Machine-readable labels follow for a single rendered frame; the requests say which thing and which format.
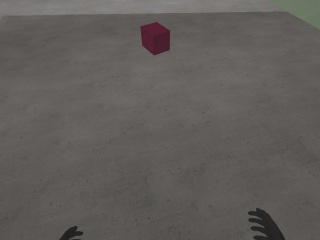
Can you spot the robot right hand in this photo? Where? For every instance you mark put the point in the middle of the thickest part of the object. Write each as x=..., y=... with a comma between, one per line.
x=271, y=230

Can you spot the robot left hand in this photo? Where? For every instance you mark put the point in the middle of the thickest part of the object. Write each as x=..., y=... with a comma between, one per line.
x=71, y=232

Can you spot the carton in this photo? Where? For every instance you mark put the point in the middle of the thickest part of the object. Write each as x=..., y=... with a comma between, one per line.
x=155, y=38

